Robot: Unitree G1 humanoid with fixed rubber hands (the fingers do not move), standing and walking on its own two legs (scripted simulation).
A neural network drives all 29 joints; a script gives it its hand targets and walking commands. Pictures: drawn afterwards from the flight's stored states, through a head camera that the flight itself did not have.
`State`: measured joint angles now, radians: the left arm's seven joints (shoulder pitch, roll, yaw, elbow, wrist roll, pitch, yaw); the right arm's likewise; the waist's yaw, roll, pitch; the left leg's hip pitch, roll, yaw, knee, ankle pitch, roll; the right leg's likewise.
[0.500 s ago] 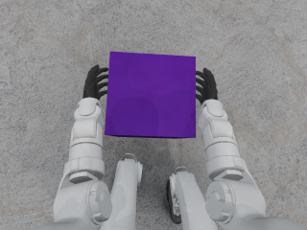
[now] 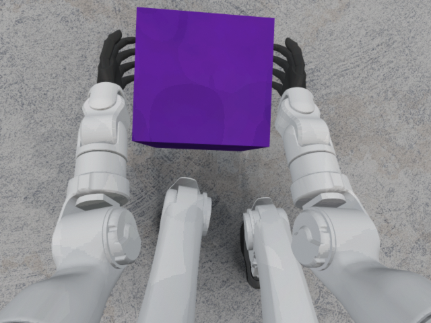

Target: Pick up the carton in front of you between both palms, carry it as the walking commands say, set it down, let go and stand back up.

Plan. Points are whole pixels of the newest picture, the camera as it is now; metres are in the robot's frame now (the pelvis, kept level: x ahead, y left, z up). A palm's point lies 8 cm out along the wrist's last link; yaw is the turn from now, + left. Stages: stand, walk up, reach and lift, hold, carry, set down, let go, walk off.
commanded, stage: set down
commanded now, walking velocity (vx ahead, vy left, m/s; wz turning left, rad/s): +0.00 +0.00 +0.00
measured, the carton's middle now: (202, 97) +0.47 +0.12 -0.19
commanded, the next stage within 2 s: none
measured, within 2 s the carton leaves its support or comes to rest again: rests again in 0.96 s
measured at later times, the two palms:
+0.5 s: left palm (123, 94) +0.46 +0.29 -0.23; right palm (263, 98) +0.51 -0.01 -0.23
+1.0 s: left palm (132, 103) +0.45 +0.28 -0.27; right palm (265, 102) +0.51 -0.02 -0.27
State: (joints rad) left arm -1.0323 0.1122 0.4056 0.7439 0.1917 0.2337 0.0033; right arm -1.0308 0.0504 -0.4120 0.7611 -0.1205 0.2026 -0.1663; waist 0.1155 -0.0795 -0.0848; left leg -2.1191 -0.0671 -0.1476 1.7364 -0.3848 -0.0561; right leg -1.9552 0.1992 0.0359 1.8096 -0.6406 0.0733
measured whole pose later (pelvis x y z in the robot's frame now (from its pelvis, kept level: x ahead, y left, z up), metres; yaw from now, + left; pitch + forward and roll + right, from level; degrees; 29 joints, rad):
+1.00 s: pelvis -0.01 -0.01 -0.09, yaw -2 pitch +42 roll -1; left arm -1.27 0.30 0.42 0.98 0.13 0.19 -0.09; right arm -1.36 -0.07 -0.25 1.00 -0.04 0.16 -0.21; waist 0.16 -0.12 0.22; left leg -2.33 0.03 -0.09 2.01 -0.42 -0.06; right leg -2.23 0.26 0.04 2.12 -0.64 0.07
